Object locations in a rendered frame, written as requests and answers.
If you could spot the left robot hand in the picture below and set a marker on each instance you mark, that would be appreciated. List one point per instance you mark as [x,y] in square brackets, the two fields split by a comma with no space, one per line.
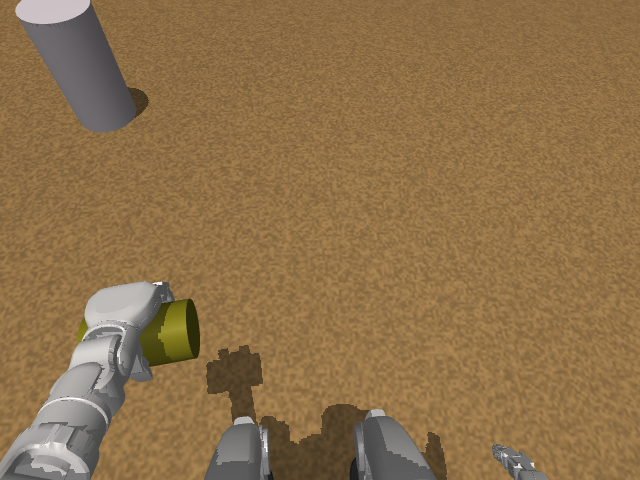
[135,304]

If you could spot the left robot arm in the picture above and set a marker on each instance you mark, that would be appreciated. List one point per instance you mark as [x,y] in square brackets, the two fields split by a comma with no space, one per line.
[63,441]

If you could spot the right robot hand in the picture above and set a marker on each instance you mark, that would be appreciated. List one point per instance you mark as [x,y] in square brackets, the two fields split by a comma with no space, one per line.
[519,465]

